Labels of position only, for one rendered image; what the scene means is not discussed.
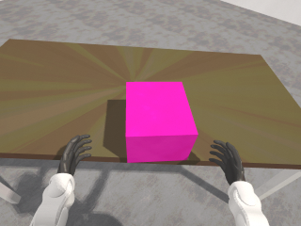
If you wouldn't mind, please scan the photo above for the right robot forearm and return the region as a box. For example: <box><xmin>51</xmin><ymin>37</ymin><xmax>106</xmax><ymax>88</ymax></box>
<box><xmin>228</xmin><ymin>181</ymin><xmax>270</xmax><ymax>226</ymax></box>

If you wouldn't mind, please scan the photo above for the robot left hand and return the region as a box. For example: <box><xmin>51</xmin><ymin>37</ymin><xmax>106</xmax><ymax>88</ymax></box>
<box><xmin>56</xmin><ymin>135</ymin><xmax>92</xmax><ymax>176</ymax></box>

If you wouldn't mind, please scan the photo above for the table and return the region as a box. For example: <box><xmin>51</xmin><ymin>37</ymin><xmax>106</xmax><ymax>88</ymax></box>
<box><xmin>0</xmin><ymin>39</ymin><xmax>301</xmax><ymax>204</ymax></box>

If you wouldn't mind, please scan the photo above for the carton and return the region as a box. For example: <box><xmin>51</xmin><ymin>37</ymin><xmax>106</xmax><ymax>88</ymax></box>
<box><xmin>125</xmin><ymin>82</ymin><xmax>198</xmax><ymax>163</ymax></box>

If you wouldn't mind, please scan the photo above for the robot right hand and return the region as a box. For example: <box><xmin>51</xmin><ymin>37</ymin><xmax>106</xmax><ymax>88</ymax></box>
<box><xmin>209</xmin><ymin>140</ymin><xmax>246</xmax><ymax>185</ymax></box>

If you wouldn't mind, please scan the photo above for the left robot forearm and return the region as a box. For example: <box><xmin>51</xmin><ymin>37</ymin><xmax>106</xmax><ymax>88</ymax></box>
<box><xmin>29</xmin><ymin>173</ymin><xmax>75</xmax><ymax>226</ymax></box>

